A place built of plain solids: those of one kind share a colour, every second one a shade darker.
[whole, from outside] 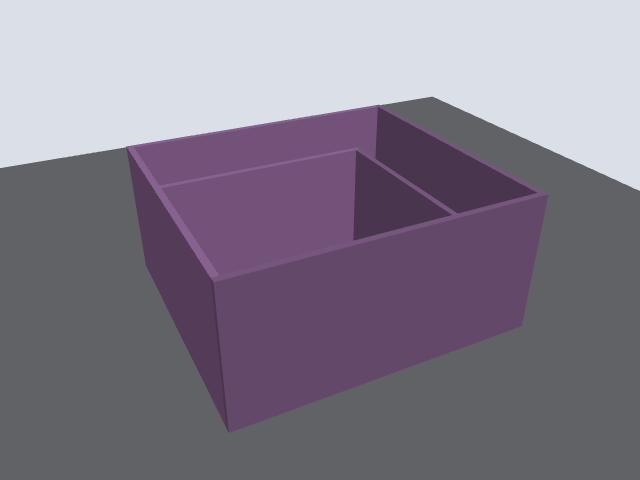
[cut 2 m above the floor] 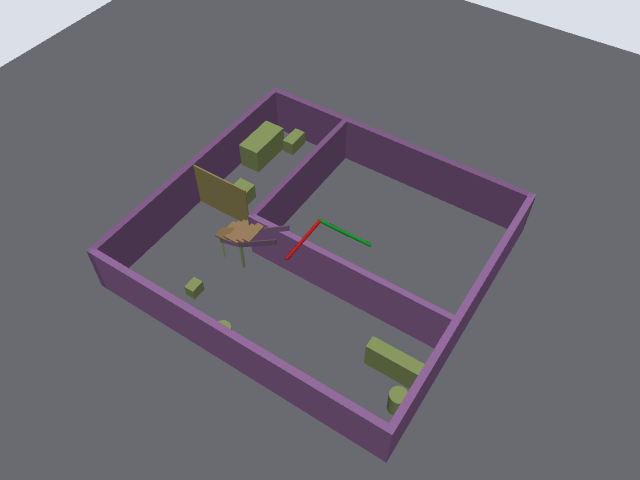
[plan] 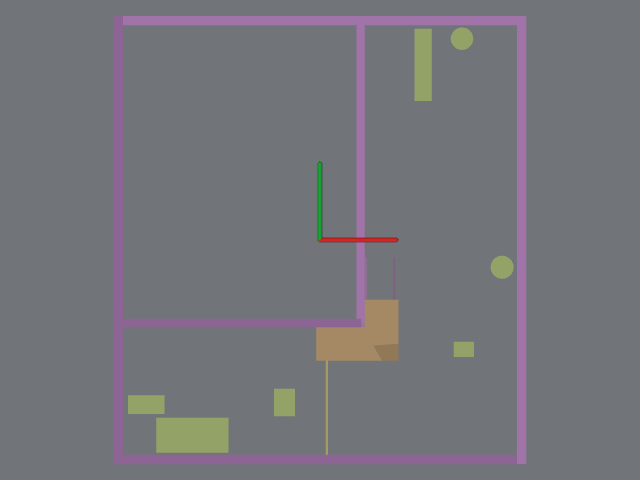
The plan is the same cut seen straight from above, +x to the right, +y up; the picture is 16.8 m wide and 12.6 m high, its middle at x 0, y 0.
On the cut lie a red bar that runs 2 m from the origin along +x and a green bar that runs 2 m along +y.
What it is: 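A barn, workshop or loft; a timber stair that turns on kite winders round a square newel, open at its outer side over a tall bay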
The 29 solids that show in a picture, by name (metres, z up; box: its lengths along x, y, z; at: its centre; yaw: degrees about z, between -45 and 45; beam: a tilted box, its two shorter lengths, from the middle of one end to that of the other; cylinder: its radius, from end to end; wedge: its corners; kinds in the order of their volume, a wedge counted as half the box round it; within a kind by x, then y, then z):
{
 "wall_1": {"box": [0.25, 11.77, 5.62], "at": [-5.29, 0.0, 2.76]},
 "wall_2": {"box": [6.27, 0.22, 5.62], "at": [-2.05, -2.18, 2.76]},
 "wall_3": {"box": [10.83, 0.25, 5.62], "at": [0.0, -5.76, 2.76]},
 "wall_4": {"box": [10.83, 0.25, 5.62], "at": [0.0, 5.76, 2.76]},
 "wall_5": {"box": [0.22, 7.85, 5.62], "at": [1.07, 1.73, 2.76]},
 "wall_6": {"box": [0.25, 11.77, 5.62], "at": [5.29, 0.0, 2.76]},
 "piece_1": {"box": [0.96, 0.49, 0.65], "at": [-4.56, -4.32, 0.28]},
 "piece_2": {"box": [1.9, 0.92, 1.13], "at": [-3.35, -5.12, 0.52]},
 "piece_3": {"box": [0.56, 0.73, 0.73], "at": [-0.93, -4.27, 0.32]},
 "piece_4": {"box": [0.46, 1.9, 1.13], "at": [2.71, 4.6, 0.52]},
 "piece_5": {"cylinder": 0.3, "from": [3.73, 5.28, 0.0], "to": [3.73, 5.28, 0.88]},
 "piece_6": {"box": [0.53, 0.4, 0.52], "at": [3.78, -2.87, 0.21]},
 "piece_7": {"cylinder": 0.3, "from": [4.78, -0.71, 0.0], "to": [4.78, -0.71, 0.82]},
 "part_1": {"box": [0.06, 2.49, 1.99], "at": [0.18, -4.41, 0.95]},
 "tread_1": {"box": [0.3, 0.89, 0.08], "at": [0.05, -2.73, 0.18]},
 "tread_2": {"box": [0.3, 0.89, 0.08], "at": [0.34, -2.73, 0.39]},
 "tread_3": {"box": [0.3, 0.89, 0.08], "at": [0.62, -2.73, 0.6]},
 "tread_4": {"box": [0.3, 0.89, 0.08], "at": [0.9, -2.73, 0.82]},
 "tread_5": {"wedge": [[1.04, -3.17, 0.99], [1.04, -3.17, 1.07], [1.04, -2.28, 0.99], [1.04, -2.28, 1.07], [1.14, -2.28, 0.99], [1.14, -2.28, 1.07], [1.65, -3.17, 0.99], [1.65, -3.17, 1.07]]},
 "tread_6": {"wedge": [[1.12, -2.28, 1.21], [1.12, -2.28, 1.28], [1.17, -2.21, 1.21], [1.17, -2.21, 1.28], [1.4, -2.77, 1.21], [1.4, -2.77, 1.28], [2.06, -2.72, 1.21], [2.06, -2.72, 1.28]]},
 "tread_7": {"wedge": [[1.17, -2.23, 1.42], [1.17, -2.23, 1.5], [1.17, -2.13, 1.42], [1.17, -2.13, 1.5], [2.06, -2.74, 1.42], [2.06, -2.74, 1.5], [2.06, -2.13, 1.42], [2.06, -2.13, 1.5]]},
 "tread_8": {"wedge": [[1.4, -2.77, 1.21], [1.4, -2.77, 1.28], [1.63, -3.17, 1.21], [1.63, -3.17, 1.28], [2.06, -3.17, 1.21], [2.06, -3.17, 1.28], [2.06, -2.72, 1.21], [2.06, -2.72, 1.28]]},
 "tread_9": {"box": [0.89, 0.3, 0.08], "at": [1.61, -2.0, 1.67]},
 "tread_10": {"box": [0.89, 0.3, 0.08], "at": [1.61, -1.71, 1.89]},
 "carriage_1": {"wedge": [[1.18, -2.15, 1.16], [1.18, -2.15, 1.41], [1.18, -0.46, 2.41], [1.18, -0.46, 2.66], [1.24, -2.15, 1.16], [1.24, -2.15, 1.41], [1.24, -0.46, 2.41], [1.24, -0.46, 2.66]]},
 "carriage_2": {"wedge": [[1.92, -3.06, 0.85], [1.92, -3.06, 1.06], [1.92, -2.15, 1.16], [1.92, -2.15, 1.38], [1.97, -3.06, 0.85], [1.97, -3.06, 1.06], [1.97, -2.15, 1.16], [1.97, -2.15, 1.38]]},
 "carriage_3": {"wedge": [[1.92, -2.15, 1.16], [1.92, -2.15, 1.41], [1.92, -0.46, 2.41], [1.92, -0.46, 2.66], [1.97, -2.15, 1.16], [1.97, -2.15, 1.41], [1.97, -0.46, 2.41], [1.97, -0.46, 2.66]]},
 "post_1": {"box": [0.09, 0.09, 1.26], "at": [1.93, -3.04, 0.58]},
 "post_2": {"box": [0.09, 0.09, 1.47], "at": [1.93, -2.1, 0.69]}
}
